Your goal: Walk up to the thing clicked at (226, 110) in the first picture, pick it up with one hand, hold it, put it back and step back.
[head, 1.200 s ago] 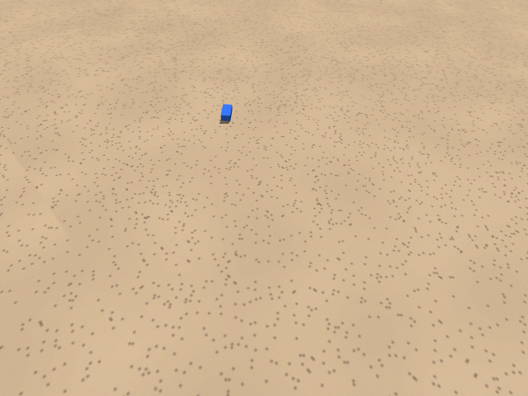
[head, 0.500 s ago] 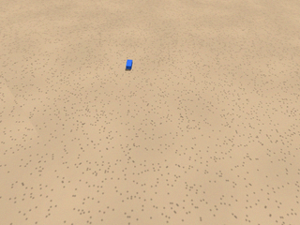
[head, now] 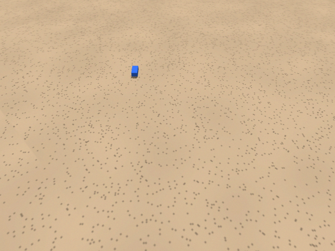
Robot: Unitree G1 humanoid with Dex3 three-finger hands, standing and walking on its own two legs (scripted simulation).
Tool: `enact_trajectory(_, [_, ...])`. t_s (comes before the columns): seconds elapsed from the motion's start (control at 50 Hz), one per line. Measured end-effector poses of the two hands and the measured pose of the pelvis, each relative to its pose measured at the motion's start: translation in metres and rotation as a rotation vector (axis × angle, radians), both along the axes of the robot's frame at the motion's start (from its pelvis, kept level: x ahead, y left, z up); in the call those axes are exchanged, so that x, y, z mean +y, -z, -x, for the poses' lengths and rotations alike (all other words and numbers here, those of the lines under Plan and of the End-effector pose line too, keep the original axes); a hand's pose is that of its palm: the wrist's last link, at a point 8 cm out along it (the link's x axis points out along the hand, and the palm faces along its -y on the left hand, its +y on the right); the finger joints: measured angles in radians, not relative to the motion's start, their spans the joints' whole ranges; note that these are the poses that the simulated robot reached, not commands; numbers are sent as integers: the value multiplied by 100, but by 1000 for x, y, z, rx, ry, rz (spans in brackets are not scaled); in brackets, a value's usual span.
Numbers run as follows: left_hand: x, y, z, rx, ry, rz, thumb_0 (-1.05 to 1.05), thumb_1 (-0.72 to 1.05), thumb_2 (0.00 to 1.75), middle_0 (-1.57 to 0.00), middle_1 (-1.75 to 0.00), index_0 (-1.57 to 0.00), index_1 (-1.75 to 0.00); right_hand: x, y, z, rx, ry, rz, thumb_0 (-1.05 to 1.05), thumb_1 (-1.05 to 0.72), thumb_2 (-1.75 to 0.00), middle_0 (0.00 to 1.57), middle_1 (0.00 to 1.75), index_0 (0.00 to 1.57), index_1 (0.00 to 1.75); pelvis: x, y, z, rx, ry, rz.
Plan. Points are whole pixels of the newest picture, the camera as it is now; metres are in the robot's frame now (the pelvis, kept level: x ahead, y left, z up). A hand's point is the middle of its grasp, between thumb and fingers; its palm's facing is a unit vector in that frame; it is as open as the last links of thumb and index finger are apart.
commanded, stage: walk up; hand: left
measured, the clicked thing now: (134, 71) +1.79 +0.33 -0.76
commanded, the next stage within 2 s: none
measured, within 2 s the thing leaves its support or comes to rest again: neither
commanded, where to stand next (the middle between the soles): +1.48 +0.68 m, yaw -84 degrees
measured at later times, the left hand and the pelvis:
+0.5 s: hand (68, 195) +0.29 +0.29 -0.12, palm faces -0.31 -0.79 -0.52, open 7.4 cm; pelvis +0.19 +0.00 -0.02, yaw -22 degrees
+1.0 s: hand (112, 86) +0.79 +0.25 -0.13, palm faces -0.61 -0.58 -0.55, open 7.4 cm; pelvis +0.50 +0.08 -0.02, yaw -38 degrees
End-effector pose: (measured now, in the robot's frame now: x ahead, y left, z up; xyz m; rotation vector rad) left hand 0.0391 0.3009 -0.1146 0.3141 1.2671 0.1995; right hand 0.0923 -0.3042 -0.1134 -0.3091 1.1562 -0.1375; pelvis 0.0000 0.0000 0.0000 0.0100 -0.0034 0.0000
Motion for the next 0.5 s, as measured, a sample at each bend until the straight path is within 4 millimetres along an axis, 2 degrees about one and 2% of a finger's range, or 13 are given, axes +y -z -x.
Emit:
enact_trajectory(0.06, [15,-2,-9,72,61,-48,1,90,90,-20,-30,-20,-30,-13,-2,-2,-89,64,2,1,-90,-90,21,30,21,30,5,6,-8,21,62,-8])
enact_trajectory(0.1, [22,-8,-27,95,105,-83,1,90,90,-20,-30,-20,-30,-23,-2,4,-118,122,9,1,-90,-90,21,30,21,30,6,8,-16,25,108,-10])
enact_trajectory(0.2, [26,-30,-105,9,197,-140,1,90,90,-20,-30,-20,-30,-45,8,17,-80,197,8,1,-90,-90,20,30,20,30,-5,11,-49,6,188,-16])
enact_trajectory(0.28, [26,-34,-166,-119,260,-216,1,90,90,-20,-30,-20,-30,-66,30,5,-44,215,21,1,-90,-90,20,30,20,30,-19,32,-79,-8,224,14])
enact_trajectory(0.34, [24,-37,-188,-147,263,-244,1,90,90,-20,-30,-20,-30,-66,31,-25,-48,218,7,2,-90,-90,20,30,20,30,-19,33,-103,-13,256,49])
enact_trajectory(0.42, [20,-40,-214,-94,289,-231,1,90,90,-20,-30,-20,-30,-56,14,-84,-150,207,-11,2,-91,-90,20,30,20,30,-11,21,-142,-23,312,60])
enact_trajectory(0.5, [24,-36,-260,-51,348,-201,1,90,90,-20,-30,-21,-30,-44,-3,-139,-225,215,-12,2,-90,-90,20,30,20,30,3,17,-192,-18,378,54])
